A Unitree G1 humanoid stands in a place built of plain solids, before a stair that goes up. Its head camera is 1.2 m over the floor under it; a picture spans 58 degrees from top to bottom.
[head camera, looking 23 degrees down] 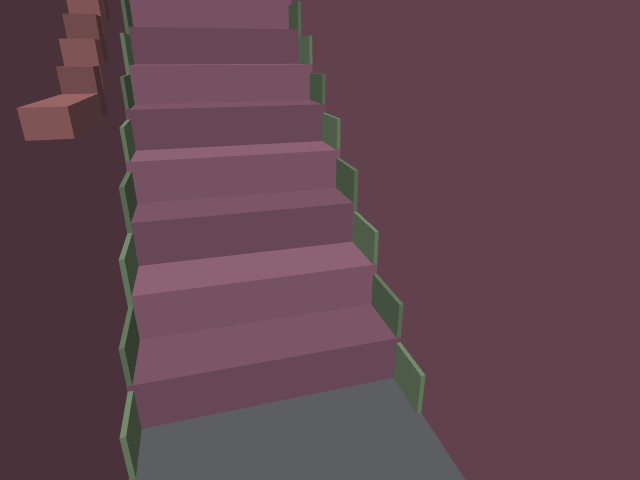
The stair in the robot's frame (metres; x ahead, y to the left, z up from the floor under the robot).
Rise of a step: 0.19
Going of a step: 0.27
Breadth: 1.01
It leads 16 degrees to the left of straight ahead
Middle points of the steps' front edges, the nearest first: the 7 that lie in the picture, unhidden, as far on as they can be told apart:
1.28 0.16 0.18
1.53 0.24 0.38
1.79 0.31 0.57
2.04 0.38 0.77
2.30 0.45 0.96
2.55 0.53 1.16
2.81 0.60 1.35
